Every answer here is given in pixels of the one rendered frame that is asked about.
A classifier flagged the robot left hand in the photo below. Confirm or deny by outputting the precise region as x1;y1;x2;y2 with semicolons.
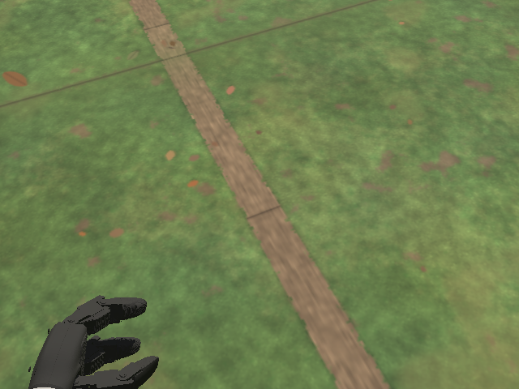
28;295;159;389

